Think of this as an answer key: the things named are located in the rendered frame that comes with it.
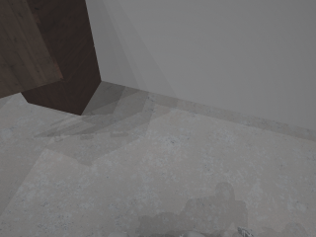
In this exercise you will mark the cupboard door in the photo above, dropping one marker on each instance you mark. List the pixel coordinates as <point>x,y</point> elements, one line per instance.
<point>25,62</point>

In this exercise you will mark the right robot hand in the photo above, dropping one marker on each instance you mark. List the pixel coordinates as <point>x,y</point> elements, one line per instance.
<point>246,232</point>

